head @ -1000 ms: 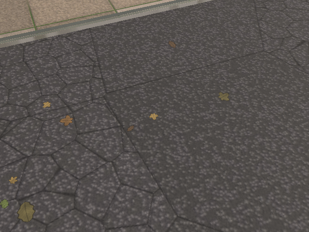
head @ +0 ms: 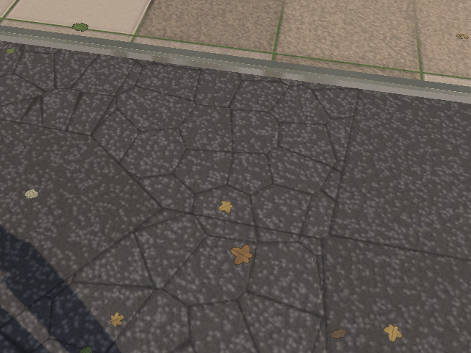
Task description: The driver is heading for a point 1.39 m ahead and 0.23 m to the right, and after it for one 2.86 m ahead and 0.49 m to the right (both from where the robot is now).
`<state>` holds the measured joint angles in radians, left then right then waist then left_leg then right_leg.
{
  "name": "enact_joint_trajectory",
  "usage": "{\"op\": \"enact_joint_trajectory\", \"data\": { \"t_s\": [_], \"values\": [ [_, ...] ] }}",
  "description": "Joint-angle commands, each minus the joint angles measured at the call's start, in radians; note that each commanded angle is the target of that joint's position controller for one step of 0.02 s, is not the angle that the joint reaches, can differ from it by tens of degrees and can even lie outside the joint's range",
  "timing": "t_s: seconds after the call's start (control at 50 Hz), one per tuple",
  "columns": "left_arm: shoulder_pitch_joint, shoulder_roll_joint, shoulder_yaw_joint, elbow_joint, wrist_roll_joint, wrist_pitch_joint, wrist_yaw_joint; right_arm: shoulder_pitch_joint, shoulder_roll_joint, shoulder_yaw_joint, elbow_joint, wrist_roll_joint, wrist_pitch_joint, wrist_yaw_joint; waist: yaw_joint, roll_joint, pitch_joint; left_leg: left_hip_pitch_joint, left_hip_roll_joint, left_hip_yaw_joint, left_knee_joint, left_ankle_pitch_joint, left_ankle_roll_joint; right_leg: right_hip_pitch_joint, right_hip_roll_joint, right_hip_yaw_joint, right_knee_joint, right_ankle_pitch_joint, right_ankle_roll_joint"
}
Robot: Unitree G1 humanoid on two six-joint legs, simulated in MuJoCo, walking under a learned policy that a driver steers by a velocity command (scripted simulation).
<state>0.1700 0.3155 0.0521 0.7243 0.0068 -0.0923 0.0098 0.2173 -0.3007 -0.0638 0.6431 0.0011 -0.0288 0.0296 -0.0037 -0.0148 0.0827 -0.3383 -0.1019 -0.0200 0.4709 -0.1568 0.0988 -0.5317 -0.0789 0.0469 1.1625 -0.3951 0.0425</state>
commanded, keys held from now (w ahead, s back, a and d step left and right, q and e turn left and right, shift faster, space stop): q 0.02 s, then no key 0.14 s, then s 0.40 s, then no key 0.44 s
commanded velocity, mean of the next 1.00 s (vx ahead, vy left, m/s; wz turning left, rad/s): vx -0.02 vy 0.00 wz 0.15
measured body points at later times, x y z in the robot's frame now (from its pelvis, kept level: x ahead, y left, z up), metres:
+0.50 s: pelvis +0.11 -0.04 +0.00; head +0.17 -0.04 +0.44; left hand +0.25 +0.24 -0.10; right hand +0.28 -0.31 -0.12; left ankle +0.04 +0.10 -0.66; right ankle +0.24 -0.14 -0.74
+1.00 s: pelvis +0.05 +0.01 +0.00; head +0.05 +0.03 +0.45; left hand +0.09 +0.29 -0.14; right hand +0.18 -0.22 -0.12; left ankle +0.04 +0.10 -0.74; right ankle +0.03 -0.15 -0.73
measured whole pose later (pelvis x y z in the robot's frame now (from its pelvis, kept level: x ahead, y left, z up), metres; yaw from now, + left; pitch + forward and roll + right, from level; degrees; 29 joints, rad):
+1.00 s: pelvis +0.05 +0.01 +0.00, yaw +7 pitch -1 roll +0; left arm 0.21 0.29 0.07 0.95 -0.01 0.04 0.04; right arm 0.20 -0.19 -0.01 0.88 0.00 -0.01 -0.03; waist 0.01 -0.05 0.01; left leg -0.21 -0.05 0.01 0.49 -0.27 0.05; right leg -0.15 -0.04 0.07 0.49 -0.28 0.08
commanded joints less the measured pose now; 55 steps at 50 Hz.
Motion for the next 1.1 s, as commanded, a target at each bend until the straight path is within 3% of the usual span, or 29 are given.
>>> {"op": "enact_joint_trajectory", "data": {
  "t_s": [0.02, 0.1, 0.18, 0.24, 0.26, 0.28, 0.3, 0.32, 0.34, 0.38, 0.44, 0.56, 0.6, 0.64, 0.66, 0.68, 0.7, 0.72, 0.74, 0.76, 0.78, 0.82, 0.9, 0.96, 1.0, 1.02, 1.04, 1.06, 1.1],
  "values": [
    [0.082, 0.097, 0.028, -0.039, 0.014, 0.018, 0.013, -0.036, -0.165, -0.05, -0.068, -0.005, -0.016, -0.021, 0.044, 0.047, -0.164, 0.097, 0.261, -0.236, -0.148, 0.69, 0.196, -0.027, -0.002, 0.003, -0.083, 0.072, 0.035],
    [0.002, 0.051, 0.006, -0.046, 0.01, 0.025, 0.005, -0.021, -0.148, -0.042, -0.035, 0.011, 0.01, -0.048, 0.01, 0.089, -0.194, 0.084, 0.197, -0.145, -0.117, 0.631, 0.129, 0.029, 0.036, -0.014, -0.338, 0.316, 0.047],
    [-0.089, 0.065, 0.006, -0.064, 0.001, 0.019, -0.016, 0.024, -0.14, -0.033, 0.002, 0.003, 0.024, -0.054, -0.038, 0.108, -0.184, 0.145, 0.227, -0.199, -0.079, 0.512, 0.104, 0.075, 0.059, 0.002, -0.511, 0.401, 0.025],
    [-0.064, 0.096, 0.022, -0.062, 0.013, 0.009, -0.021, 0.012, -0.125, -0.024, 0.014, 0.005, 0.027, -0.053, -0.015, 0.123, -0.166, 0.208, 0.242, -0.258, 0.03, 0.519, 0.079, 0.116, 0.072, 0.003, -0.632, 0.345, -0.023],
    [-0.033, 0.093, 0.024, -0.053, 0.017, 0.003, -0.021, -0.003, -0.116, -0.019, 0.015, 0.009, 0.027, -0.054, 0.012, 0.117, -0.162, 0.196, 0.215, -0.253, 0.08, 0.484, 0.05, 0.192, 0.066, -0.005, -0.735, 0.47, -0.048],
    [-0.028, 0.135, 0.031, -0.062, 0.029, -0.002, -0.013, 0.028, -0.094, -0.012, 0.009, -0.007, 0.019, -0.053, -0.003, 0.051, -0.199, 0.145, 0.149, -0.234, 0.152, 0.362, 0.0, 0.328, -0.028, 0.079, -0.738, 0.866, -0.09],
    [-0.042, 0.175, 0.034, -0.079, 0.046, 0.007, -0.003, 0.142, -0.067, -0.005, 0.022, -0.016, 0.008, -0.051, -0.059, -0.104, -0.267, 0.002, 0.059, -0.183, 0.292, 0.012, -0.063, 0.517, -0.198, 0.218, -0.656, 1.316, -0.228],
    [0.011, 0.101, 0.02, -0.06, 0.04, 0.026, -0.001, 0.156, -0.086, -0.004, 0.041, -0.006, 0.014, -0.053, -0.008, -0.216, -0.349, -0.07, 0.012, -0.136, 0.438, -0.45, -0.121, 0.584, -0.319, 0.35, -0.672, 1.457, -0.36],
    [0.046, 0.075, 0.01, -0.048, 0.015, 0.04, -0.005, 0.105, -0.152, -0.021, 0.034, 0.005, 0.032, -0.053, 0.03, -0.177, -0.354, -0.119, 0.019, -0.138, 0.59, -0.573, -0.152, 0.582, -0.336, 0.396, -0.702, 1.35, -0.386],
    [-0.002, 0.111, 0.019, -0.048, 0.004, 0.061, -0.007, 0.062, -0.158, -0.036, 0.053, 0.017, 0.082, -0.068, 0.027, -0.08, -0.284, -0.161, 0.016, -0.154, 0.794, -0.525, -0.18, 0.478, -0.273, 0.319, -0.725, 1.082, -0.336],
    [-0.125, 0.1, 0.014, -0.057, 0.007, 0.093, -0.001, 0.103, -0.1, -0.028, 0.083, 0.017, 0.122, -0.083, -0.03, -0.118, -0.185, -0.082, 0.002, -0.101, 0.755, -0.408, -0.2, 0.27, -0.168, 0.186, -0.806, 0.751, -0.275],
    [-0.1, 0.105, 0.025, -0.007, 0.003, 0.128, 0.037, 0.081, -0.061, -0.011, 0.1, 0.011, 0.109, -0.084, 0.02, -0.195, -0.244, 0.006, 0.077, -0.02, 0.409, -0.312, -0.191, 0.383, -0.171, 0.189, -0.832, 0.58, -0.259],
    [-0.079, 0.125, 0.034, 0.013, -0.004, 0.138, 0.042, 0.111, -0.08, -0.017, 0.121, 0.012, 0.105, -0.071, 0.031, -0.208, -0.239, 0.054, 0.09, -0.003, 0.295, -0.281, -0.158, 0.365, -0.176, 0.216, -0.871, 0.322, -0.245],
    [-0.092, 0.141, 0.041, 0.025, -0.022, 0.149, 0.045, 0.193, -0.081, -0.024, 0.167, 0.006, 0.102, -0.052, -0.002, -0.201, -0.194, 0.16, 0.075, 0.05, 0.09, -0.168, -0.1, 0.255, -0.15, 0.203, -0.898, 0.06, -0.193],
    [-0.074, 0.121, 0.039, 0.039, -0.026, 0.148, 0.043, 0.201, -0.077, -0.025, 0.181, -0.004, 0.1, -0.042, -0.003, -0.16, -0.152, 0.192, 0.065, 0.049, 0.016, -0.153, -0.061, 0.183, -0.107, 0.163, -0.865, -0.035, -0.149],
    [-0.025, 0.078, 0.031, 0.057, -0.014, 0.143, 0.035, 0.196, -0.118, -0.031, 0.17, -0.022, 0.097, -0.04, 0.006, 0.013, -0.123, 0.213, 0.194, -0.126, -0.116, -0.216, -0.002, 0.081, -0.026, 0.064, -0.704, -0.106, -0.08],
    [-0.097, 0.05, 0.029, 0.015, 0.001, 0.128, 0.029, 0.138, -0.209, -0.047, 0.139, -0.044, 0.089, -0.038, -0.013, 0.296, -0.062, 0.022, 0.445, -0.428, -0.27, -0.248, 0.138, -0.007, 0.128, -0.063, -0.496, -0.178, -0.026],
    [-0.18, 0.113, 0.057, 0.013, -0.019, 0.122, 0.038, 0.083, -0.196, -0.039, 0.115, -0.092, 0.06, -0.041, -0.053, 0.22, -0.006, -0.125, 0.463, -0.475, -0.317, -0.34, 0.186, 0.038, 0.119, 0.084, -0.304, -0.172, -0.029],
    [-0.13, 0.115, 0.068, 0.043, -0.033, 0.124, 0.04, 0.001, -0.158, -0.027, 0.118, -0.083, 0.034, -0.049, 0.007, 0.178, 0.003, -0.116, 0.399, -0.384, -0.306, -0.324, 0.133, 0.05, 0.145, 0.133, -0.214, -0.102, -0.042],
    [-0.056, 0.085, 0.064, 0.09, -0.02, 0.13, 0.044, -0.063, -0.116, -0.015, 0.118, -0.05, 0.014, -0.055, 0.046, 0.173, -0.006, -0.068, 0.332, -0.297, -0.282, -0.263, 0.074, 0.061, 0.149, 0.149, -0.165, -0.037, -0.034],
    [0.005, 0.081, 0.066, 0.127, -0.009, 0.135, 0.049, -0.098, -0.064, 0.001, 0.12, -0.025, 0.001, -0.057, 0.062, 0.176, -0.019, -0.01, 0.305, -0.245, -0.253, -0.182, 0.045, 0.064, 0.139, 0.162, -0.141, 0.007, -0.015],
    [0.031, 0.065, 0.063, 0.155, -0.006, 0.13, 0.05, -0.085, -0.004, 0.025, 0.143, -0.01, -0.008, -0.06, 0.061, 0.159, -0.036, 0.057, 0.279, -0.181, -0.215, -0.039, 0.043, 0.102, 0.122, 0.137, -0.131, 0.039, 0.027],
    [-0.068, 0.014, 0.03, 0.133, -0.017, 0.115, 0.034, 0.008, -0.052, 0.021, 0.191, -0.006, 0.006, -0.072, -0.02, 0.162, -0.05, 0.22, 0.278, -0.194, -0.16, 0.046, 0.049, 0.145, 0.044, 0.036, -0.451, 0.019, 0.07],
    [-0.022, 0.034, 0.024, 0.156, -0.025, 0.113, 0.027, 0.03, -0.083, 0.012, 0.215, -0.001, 0.025, -0.069, -0.02, 0.159, -0.044, 0.23, 0.28, -0.231, -0.123, 0.091, 0.05, 0.252, 0.058, -0.011, -0.715, 0.055, 0.051],
    [0.05, 0.077, 0.03, 0.195, -0.011, 0.118, 0.03, 0.059, -0.095, 0.004, 0.233, 0.011, 0.018, -0.06, -0.01, 0.115, -0.052, 0.179, 0.26, -0.221, -0.114, 0.188, 0.009, 0.386, 0.034, 0.023, -0.839, 0.318, 0.011],
    [0.076, 0.12, 0.036, 0.206, -0.004, 0.123, 0.035, 0.078, -0.087, 0.003, 0.232, -0.004, 0.003, -0.048, -0.033, 0.036, -0.092, 0.14, 0.225, -0.186, -0.097, 0.213, -0.01, 0.464, -0.001, 0.044, -0.76, 0.484, -0.01],
    [0.09, 0.124, 0.04, 0.229, -0.011, 0.123, 0.03, 0.06, -0.089, -0.003, 0.23, 0.001, -0.005, -0.043, -0.032, -0.035, -0.119, 0.165, 0.172, -0.11, -0.104, 0.201, -0.029, 0.423, 0.017, 0.02, -0.718, 0.413, -0.037],
    [0.09, 0.062, 0.027, 0.235, -0.007, 0.118, 0.023, -0.015, -0.076, 0.001, 0.224, 0.0, -0.006, -0.044, 0.004, -0.016, -0.124, 0.205, 0.152, -0.072, -0.069, 0.159, -0.043, 0.381, 0.024, 0.024, -0.748, 0.355, -0.038],
    [0.055, 0.044, 0.018, 0.243, 0.004, 0.107, 0.023, -0.067, -0.039, 0.006, 0.221, -0.001, 0.009, -0.055, -0.004, -0.028, -0.107, 0.211, 0.145, -0.056, -0.059, 0.106, -0.042, 0.338, 0.024, 0.028, -0.782, 0.312, -0.026]
  ]
}}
